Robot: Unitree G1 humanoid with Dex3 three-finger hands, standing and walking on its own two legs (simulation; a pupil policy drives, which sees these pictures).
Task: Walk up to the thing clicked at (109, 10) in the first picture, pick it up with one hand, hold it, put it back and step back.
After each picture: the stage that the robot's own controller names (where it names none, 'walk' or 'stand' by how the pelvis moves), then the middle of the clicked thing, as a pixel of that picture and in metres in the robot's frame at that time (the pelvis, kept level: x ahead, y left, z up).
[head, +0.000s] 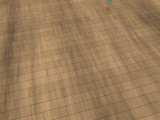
stand; (109, 5) +2.05 -0.31 -0.65
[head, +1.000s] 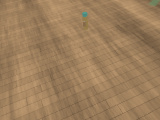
walk; (85, 21) +1.93 +0.13 -0.62
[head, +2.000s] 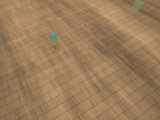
walk; (55, 43) +1.27 +0.44 -0.64
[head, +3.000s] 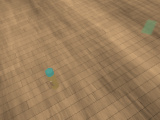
walk; (52, 79) +0.82 +0.39 -0.65
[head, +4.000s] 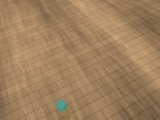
walk; (64, 111) +0.49 +0.24 -0.64
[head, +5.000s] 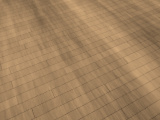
stand; out of the picture +0.29 +0.17 -0.63
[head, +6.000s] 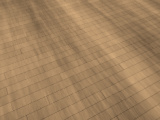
stand; out of the picture +0.26 +0.17 -0.66
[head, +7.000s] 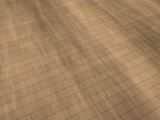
stand; out of the picture +0.26 +0.17 -0.66
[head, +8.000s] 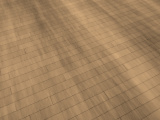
stand; out of the picture +0.25 +0.18 -0.66
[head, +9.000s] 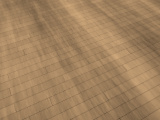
stand; out of the picture +0.25 +0.18 -0.66
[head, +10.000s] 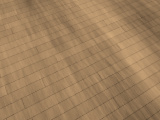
go down; out of the picture +0.26 +0.18 -0.63
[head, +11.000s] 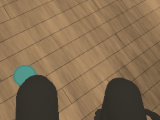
go down; (30, 81) +0.32 +0.21 -0.23
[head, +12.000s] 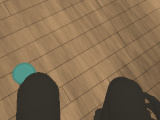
close in; (30, 79) +0.32 +0.22 -0.22
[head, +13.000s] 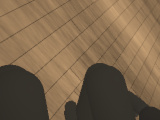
close in; out of the picture +0.30 +0.25 -0.14
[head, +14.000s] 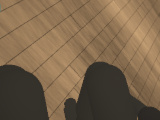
close; out of the picture +0.46 +0.25 -0.22
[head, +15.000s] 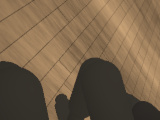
lift; out of the picture +0.47 +0.22 -0.23
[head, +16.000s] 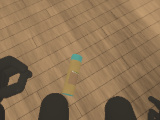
close; (72, 74) +0.47 +0.09 -0.47
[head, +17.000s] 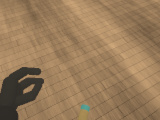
hold; out of the picture +0.41 +0.02 -0.69
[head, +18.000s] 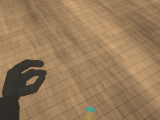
go down; out of the picture +0.40 -0.02 -0.70
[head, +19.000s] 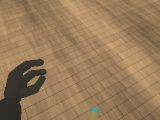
stand; out of the picture +0.39 -0.05 -0.70
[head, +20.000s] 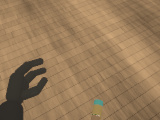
stand; (96, 117) +0.39 -0.09 -0.68
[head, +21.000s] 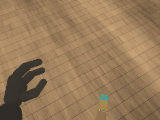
stand; (101, 113) +0.39 -0.13 -0.65
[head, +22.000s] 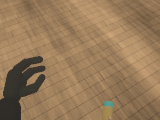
stand; (106, 119) +0.38 -0.17 -0.67
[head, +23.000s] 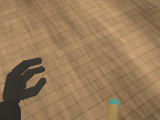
stand; (112, 117) +0.36 -0.21 -0.66
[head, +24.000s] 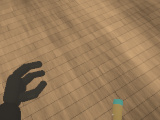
stand; (116, 117) +0.36 -0.25 -0.65
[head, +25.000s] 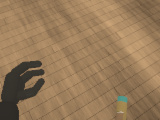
stand; (121, 114) +0.35 -0.28 -0.64
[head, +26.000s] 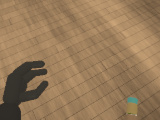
stand; (131, 116) +0.35 -0.32 -0.62
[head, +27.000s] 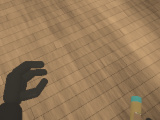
close; (135, 115) +0.34 -0.36 -0.61
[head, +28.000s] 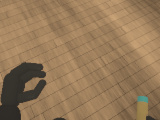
close; (142, 115) +0.33 -0.39 -0.60
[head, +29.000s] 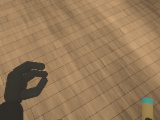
close; (147, 117) +0.33 -0.43 -0.61
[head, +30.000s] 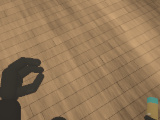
close; (152, 117) +0.32 -0.47 -0.60
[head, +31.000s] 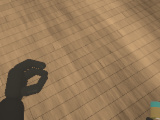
close; out of the picture +0.31 -0.50 -0.62
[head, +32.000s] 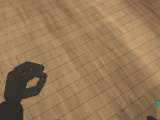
close; out of the picture +0.30 -0.54 -0.61
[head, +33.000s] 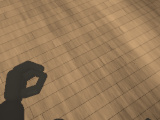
close; out of the picture +0.30 -0.58 -0.61
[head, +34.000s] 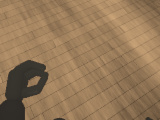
close; out of the picture +0.29 -0.61 -0.60
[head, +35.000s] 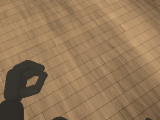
close; out of the picture +0.28 -0.65 -0.60
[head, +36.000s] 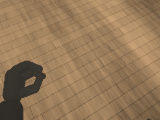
close; out of the picture +0.26 -0.69 -0.62
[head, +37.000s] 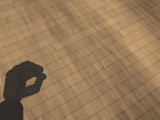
close; out of the picture +0.26 -0.73 -0.62
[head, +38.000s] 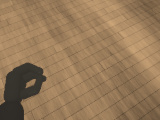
close; out of the picture +0.24 -0.77 -0.63
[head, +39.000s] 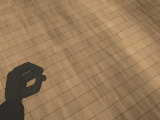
hold; out of the picture +0.23 -0.80 -0.64
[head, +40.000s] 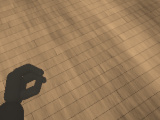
hold; out of the picture +0.22 -0.84 -0.64
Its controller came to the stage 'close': yes
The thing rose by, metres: 0.00
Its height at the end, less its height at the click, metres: -0.09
